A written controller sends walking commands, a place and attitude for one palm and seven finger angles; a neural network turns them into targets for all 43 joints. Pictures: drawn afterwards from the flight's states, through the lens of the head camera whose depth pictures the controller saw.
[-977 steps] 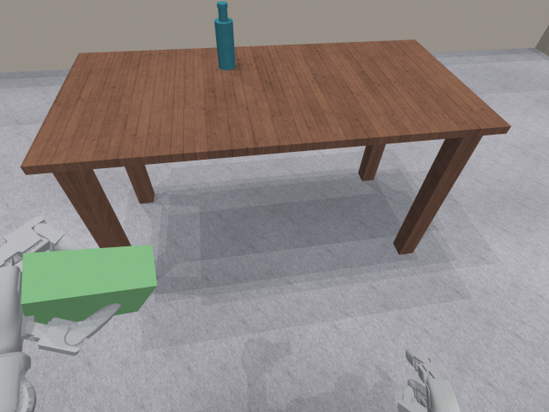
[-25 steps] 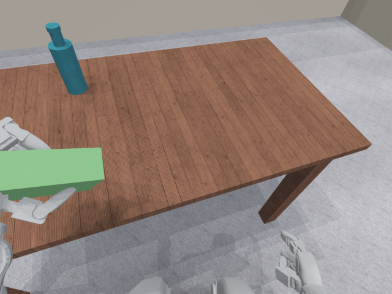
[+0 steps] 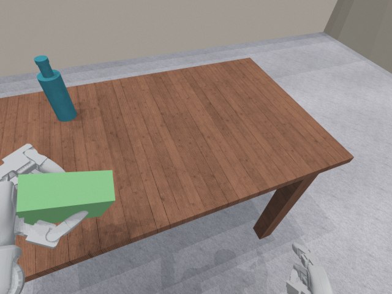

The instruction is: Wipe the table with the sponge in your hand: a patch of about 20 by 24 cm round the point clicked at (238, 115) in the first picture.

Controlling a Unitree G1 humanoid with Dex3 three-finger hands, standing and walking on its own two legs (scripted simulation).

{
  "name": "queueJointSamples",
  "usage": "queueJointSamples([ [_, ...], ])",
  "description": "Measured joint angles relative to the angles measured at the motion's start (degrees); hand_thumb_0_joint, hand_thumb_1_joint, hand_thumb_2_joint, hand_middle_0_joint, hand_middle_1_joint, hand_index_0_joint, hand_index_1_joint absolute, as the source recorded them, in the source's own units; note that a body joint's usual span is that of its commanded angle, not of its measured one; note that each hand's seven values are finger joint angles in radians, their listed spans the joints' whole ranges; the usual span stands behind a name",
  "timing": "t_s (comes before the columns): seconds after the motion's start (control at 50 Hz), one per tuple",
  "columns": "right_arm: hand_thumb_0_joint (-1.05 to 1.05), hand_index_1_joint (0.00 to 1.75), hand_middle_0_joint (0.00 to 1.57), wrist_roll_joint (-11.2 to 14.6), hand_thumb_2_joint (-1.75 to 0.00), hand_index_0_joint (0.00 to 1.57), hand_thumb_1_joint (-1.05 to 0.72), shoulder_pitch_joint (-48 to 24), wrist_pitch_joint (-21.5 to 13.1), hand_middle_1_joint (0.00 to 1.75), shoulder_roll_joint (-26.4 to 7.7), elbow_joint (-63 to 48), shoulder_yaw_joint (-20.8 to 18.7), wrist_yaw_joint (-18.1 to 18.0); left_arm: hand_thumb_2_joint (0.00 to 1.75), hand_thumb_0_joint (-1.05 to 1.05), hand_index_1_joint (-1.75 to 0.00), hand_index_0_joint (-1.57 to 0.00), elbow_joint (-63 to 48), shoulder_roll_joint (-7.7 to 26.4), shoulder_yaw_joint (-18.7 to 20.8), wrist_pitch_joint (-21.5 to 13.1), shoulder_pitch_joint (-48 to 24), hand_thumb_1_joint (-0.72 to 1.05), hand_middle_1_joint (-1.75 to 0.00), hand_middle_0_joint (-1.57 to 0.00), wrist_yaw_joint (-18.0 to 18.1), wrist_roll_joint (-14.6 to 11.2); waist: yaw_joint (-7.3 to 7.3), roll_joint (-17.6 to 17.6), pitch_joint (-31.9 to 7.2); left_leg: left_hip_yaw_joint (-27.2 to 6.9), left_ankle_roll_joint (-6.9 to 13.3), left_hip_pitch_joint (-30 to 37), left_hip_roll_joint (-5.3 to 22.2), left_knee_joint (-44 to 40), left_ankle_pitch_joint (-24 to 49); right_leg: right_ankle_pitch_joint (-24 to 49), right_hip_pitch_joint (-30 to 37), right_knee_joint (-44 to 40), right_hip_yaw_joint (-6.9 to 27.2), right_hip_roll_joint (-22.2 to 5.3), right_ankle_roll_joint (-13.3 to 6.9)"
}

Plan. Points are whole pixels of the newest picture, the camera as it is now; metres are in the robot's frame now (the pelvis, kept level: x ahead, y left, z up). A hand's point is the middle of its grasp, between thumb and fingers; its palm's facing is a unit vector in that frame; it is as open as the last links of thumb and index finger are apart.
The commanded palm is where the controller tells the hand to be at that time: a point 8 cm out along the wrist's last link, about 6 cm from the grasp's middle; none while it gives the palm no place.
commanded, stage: come to a stop and stand still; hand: left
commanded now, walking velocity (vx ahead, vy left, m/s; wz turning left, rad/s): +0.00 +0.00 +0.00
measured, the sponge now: (80, 197) +0.23 +0.21 +0.13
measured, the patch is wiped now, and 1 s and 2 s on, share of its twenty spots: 0.00 0.00 0.00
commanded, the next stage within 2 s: look again from close up in 0.82 s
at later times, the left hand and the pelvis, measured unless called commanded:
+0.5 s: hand (64, 189) +0.25 +0.25 +0.11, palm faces +0.20 -0.88 -0.44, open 9.3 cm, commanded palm +0.20 +0.30 +0.18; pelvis +0.03 +0.02 +0.00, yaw -1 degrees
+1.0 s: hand (40, 181) +0.25 +0.27 +0.14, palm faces +0.37 -0.85 -0.37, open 9.3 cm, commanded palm +0.19 +0.30 +0.18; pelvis +0.03 +0.02 +0.00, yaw +1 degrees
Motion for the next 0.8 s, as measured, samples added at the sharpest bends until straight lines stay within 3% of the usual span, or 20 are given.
queueJointSamples([
  [0.08, 0.02, 0.3, 0.2, 0.1, -0.9, 0.2, -0.9, 0.1, -0.1, 0.3, 0.1, -0.5, -0.4, 0.1, 1.05, 0.0, -1.4, -0.82, -0.8, 2.6, 2.3, -1.5, 0.7, -0.44, -1.41, -0.82, 0.4, -0.2, -0.03, 0.2, 0.0, -0.1, -0.2, 0.2, 0.1, -0.9, 0.3, 0.4, 0.3, -1.2, -0.1, 0.1, -0.1],
  [0.14, 0.02, 0.3, 0.2, 0.2, -0.9, 0.2, -0.9, 0.1, 0.0, 0.3, 0.2, -0.2, -0.4, 0.2, 1.05, 0.0, -1.4, -0.82, 0.6, 2.7, 3.4, -1.7, 1.0, -0.44, -1.41, -0.82, 0.6, -0.6, 0.12, 1.0, -0.4, 0.0, -0.2, 0.6, 0.0, -1.4, 0.2, 0.4, 0.8, -1.8, 0.0, 0.2, 0.0],
  [0.18, 0.02, 0.3, 0.2, -0.1, -0.9, 0.19, -0.9, 1.5, -1.7, 0.3, 0.0, -0.4, -1.0, 0.2, 1.05, 0.0, -1.4, -0.82, 5.1, 7.5, 4.9, -2.9, -7.7, -0.44, -1.4, -0.82, -2.6, 2.7, 2.51, 1.5, 0.5, -0.9, -0.2, -1.2, 0.3, 0.5, -0.3, 0.2, -0.1, -1.1, -0.9, 0.3, 0.1],
  [0.2, 0.02, 0.3, 0.2, -0.1, -0.9, 0.19, -0.9, 1.0, -1.8, 0.3, -0.1, 0.3, -0.8, 0.6, 1.05, 0.0, -1.4, -0.82, 8.2, 9.9, 6.4, -4.0, -12.9, -0.45, -1.4, -0.83, -3.3, 2.6, 3.22, 1.4, 1.5, -1.3, -0.2, -1.8, 0.1, 1.2, -0.3, -0.1, -0.7, 0.0, -1.3, 0.1, -0.1],
  [0.24, 0.02, 0.3, 0.2, 0.2, -0.9, 0.2, -0.9, -0.4, -1.5, 0.3, -0.3, 1.3, -0.2, 1.8, 1.05, 0.0, -1.4, -0.82, 13.4, 11.6, 9.5, -5.4, -19.2, -0.45, -1.4, -0.83, -3.3, 1.2, 3.91, 1.4, 2.7, -0.9, -0.2, -2.1, 0.0, 1.1, -0.1, -0.3, -1.7, 0.9, -0.9, -0.1, -0.3],
  [0.3, 0.02, 0.3, 0.2, 1.3, -0.9, 0.2, -0.9, -0.9, -1.4, 0.3, -0.4, 0.8, -0.2, 3.7, 1.05, 0.0, -1.4, -0.82, 14.5, 8.4, 10.9, -5.2, -16.4, -0.44, -1.41, -0.82, -2.6, -1.5, 3.02, 2.8, 2.4, 0.9, 0.3, -1.5, -0.2, 0.0, -0.2, -0.1, -2.1, 0.6, 0.9, -0.2, 0.4],
  [0.36, 0.02, 0.3, 0.2, 1.8, -0.9, 0.2, -0.9, 0.5, -1.6, 0.3, -0.5, -0.2, -0.3, 4.4, 1.05, 0.0, -1.41, -0.81, 10.3, 2.6, 5.2, -4.4, -7.2, -0.44, -1.42, -0.81, -3.5, -1.5, 1.62, 4.2, 1.2, 2.0, 1.0, -0.3, -0.7, -0.9, -0.8, -0.4, -1.3, -0.2, 2.0, -0.6, 1.3],
  [0.42, 0.02, 0.3, 0.2, 1.7, -0.9, 0.2, -0.9, 1.4, -1.4, 0.3, 0.5, 0.0, 0.4, 3.9, 1.05, 0.0, -1.41, -0.81, 7.3, 0.3, -0.9, -4.0, 0.1, -0.44, -1.41, -0.81, -5.1, -0.3, 0.61, 3.1, 0.8, 2.3, 1.3, 0.7, -1.1, -1.3, -1.6, -1.4, -0.6, 0.0, 2.4, -1.0, 1.6],
  [0.5, 0.02, 0.3, 0.21, 1.2, -0.9, 0.2, -0.9, 1.9, -1.4, 0.3, 2.2, -0.4, 1.4, 2.8, 1.05, 0.0, -1.4, -0.82, 5.9, 2.5, -1.7, -3.3, 1.3, -0.44, -1.41, -0.82, -5.5, 0.2, 0.76, -0.5, 2.1, 1.7, 1.3, 1.3, -1.5, -0.8, -2.5, -3.1, -0.2, 1.5, 1.8, -1.4, 1.6],
  [0.62, 0.02, 0.3, 0.2, 1.0, -0.9, 0.2, -0.9, -0.2, -2.5, 0.3, 1.7, -1.5, 1.3, 2.9, 1.05, 0.0, -1.4, -0.82, 1.8, 6.2, 4.7, -3.4, -4.1, -0.44, -1.4, -0.82, -3.3, -0.8, 1.53, -1.5, 3.8, 0.6, 1.3, 1.1, -1.6, 1.2, -3.8, -4.1, 0.6, 2.1, 0.7, -1.6, 1.7],
  [0.7, 0.02, 0.3, 0.2, 0.8, -0.9, 0.2, -0.9, -2.2, -2.8, 0.3, 1.3, -1.9, 0.9, 3.7, 1.05, 0.0, -1.4, -0.82, -0.9, 5.7, 6.4, -5.4, -4.3, -0.44, -1.41, -0.82, -2.7, -1.2, 1.41, -0.7, 2.6, 0.7, 1.6, 1.4, -1.9, 0.9, -4.1, -4.3, 1.0, 1.8, 0.8, -1.9, 2.1],
  [0.8, 0.02, 0.3, 0.2, 0.9, -0.9, 0.2, -0.9, -3.1, -1.2, 0.3, 1.5, -2.4, 0.9, 3.6, 1.05, 0.0, -1.41, -0.82, 1.7, 3.6, 4.0, -5.5, -2.2, -0.44, -1.41, -0.82, -3.7, -1.3, 1.32, 0.4, 0.1, 0.8, 1.7, 2.0, -2.3, -0.3, -3.8, -4.0, 1.5, 0.8, 0.9, -2.2, 2.5],
])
